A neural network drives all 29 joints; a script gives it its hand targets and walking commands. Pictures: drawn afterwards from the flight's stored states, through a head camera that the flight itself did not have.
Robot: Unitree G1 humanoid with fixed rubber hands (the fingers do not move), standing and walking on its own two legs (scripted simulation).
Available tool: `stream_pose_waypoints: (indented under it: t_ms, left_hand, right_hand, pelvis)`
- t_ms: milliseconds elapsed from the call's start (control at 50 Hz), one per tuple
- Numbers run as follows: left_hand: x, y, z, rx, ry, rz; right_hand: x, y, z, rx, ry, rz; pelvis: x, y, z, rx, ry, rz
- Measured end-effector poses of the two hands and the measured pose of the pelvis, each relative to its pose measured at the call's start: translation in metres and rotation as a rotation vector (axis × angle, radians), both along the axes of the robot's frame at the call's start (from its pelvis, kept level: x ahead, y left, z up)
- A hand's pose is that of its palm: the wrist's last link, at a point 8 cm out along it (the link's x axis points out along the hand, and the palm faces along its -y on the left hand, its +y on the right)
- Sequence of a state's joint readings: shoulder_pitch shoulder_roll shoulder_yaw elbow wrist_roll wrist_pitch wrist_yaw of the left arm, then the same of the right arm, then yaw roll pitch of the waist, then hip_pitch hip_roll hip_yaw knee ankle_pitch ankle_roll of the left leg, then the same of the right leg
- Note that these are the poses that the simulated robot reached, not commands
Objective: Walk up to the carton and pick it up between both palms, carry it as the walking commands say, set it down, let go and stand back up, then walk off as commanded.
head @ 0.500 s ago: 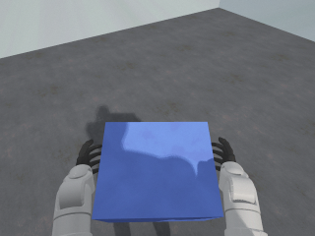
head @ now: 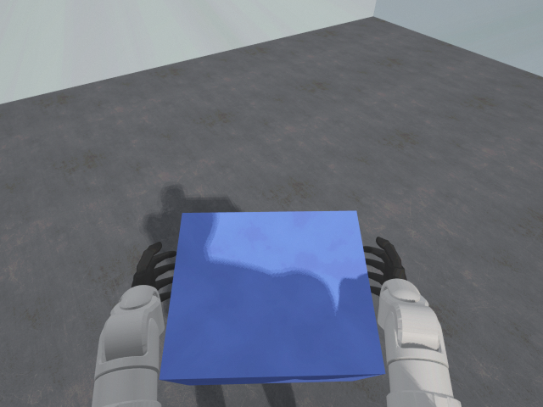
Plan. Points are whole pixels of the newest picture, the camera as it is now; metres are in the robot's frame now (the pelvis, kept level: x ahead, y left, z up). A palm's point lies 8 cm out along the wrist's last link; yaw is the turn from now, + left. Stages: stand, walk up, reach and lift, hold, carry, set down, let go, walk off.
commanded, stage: carry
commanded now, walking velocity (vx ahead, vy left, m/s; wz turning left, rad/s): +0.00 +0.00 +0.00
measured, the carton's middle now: (270, 300) +0.30 +0.01 -0.04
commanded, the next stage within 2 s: hold in 0.82 s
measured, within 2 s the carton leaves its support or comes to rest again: neither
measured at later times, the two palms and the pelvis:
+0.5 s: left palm (133, 290) +0.27 +0.21 +0.04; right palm (380, 285) +0.28 -0.16 +0.04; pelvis +0.00 +0.02 +0.00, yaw +0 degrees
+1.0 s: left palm (151, 283) +0.29 +0.18 +0.04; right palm (392, 286) +0.29 -0.18 +0.03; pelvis +0.01 +0.02 +0.01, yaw +0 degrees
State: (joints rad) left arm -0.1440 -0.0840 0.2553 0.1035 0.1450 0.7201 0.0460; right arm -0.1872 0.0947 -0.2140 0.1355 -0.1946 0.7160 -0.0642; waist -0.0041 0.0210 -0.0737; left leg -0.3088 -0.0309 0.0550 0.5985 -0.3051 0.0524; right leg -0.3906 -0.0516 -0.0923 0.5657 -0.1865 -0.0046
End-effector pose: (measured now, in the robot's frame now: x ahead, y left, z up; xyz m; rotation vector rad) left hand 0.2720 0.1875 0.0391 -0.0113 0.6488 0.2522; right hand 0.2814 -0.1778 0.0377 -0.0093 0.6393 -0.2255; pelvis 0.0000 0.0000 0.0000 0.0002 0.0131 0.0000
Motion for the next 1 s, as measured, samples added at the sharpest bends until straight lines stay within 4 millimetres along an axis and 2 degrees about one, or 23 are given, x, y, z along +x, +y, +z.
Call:
stream_pose_waypoints:
  t_ms: [360, 480, 660, 760, 860, 920, 1000]
  left_hand:
    - [0.002, 0.018, 0.001, -0.001, -0.002, 0.001]
    - [0.002, 0.019, 0.005, -0.019, -0.023, 0.014]
    - [0.006, 0.019, -0.001, 0.001, 0.012, 0.000]
    - [0.008, 0.018, 0.003, -0.004, -0.013, 0.002]
    - [0.011, 0.016, -0.002, 0.015, 0.010, -0.013]
    - [0.011, 0.009, -0.004, 0.033, 0.039, -0.021]
    - [0.013, -0.005, 0.005, 0.048, 0.033, -0.019]
  right_hand:
    - [-0.001, 0.017, -0.001, 0.020, -0.003, -0.005]
    - [-0.001, 0.019, 0.006, 0.016, -0.024, -0.018]
    - [-0.001, 0.019, -0.001, 0.009, 0.012, -0.012]
    - [0.000, 0.019, 0.003, 0.014, -0.014, -0.024]
    - [0.001, 0.016, -0.004, 0.012, 0.009, -0.009]
    - [0.000, 0.009, -0.009, -0.007, 0.039, 0.014]
    - [0.004, -0.002, -0.004, -0.024, 0.034, -0.009]
  pelvis:
    - [0.000, 0.015, 0.000, 0.000, -0.002, -0.003]
    - [-0.001, 0.017, 0.001, -0.005, 0.004, -0.002]
    - [0.002, 0.019, 0.002, -0.003, 0.010, -0.009]
    - [0.002, 0.019, 0.001, -0.007, 0.015, -0.011]
    - [0.002, 0.018, 0.003, -0.010, -0.016, -0.009]
    - [0.004, 0.018, 0.007, -0.013, -0.049, 0.006]
    - [0.008, 0.017, 0.011, -0.008, -0.073, -0.004]
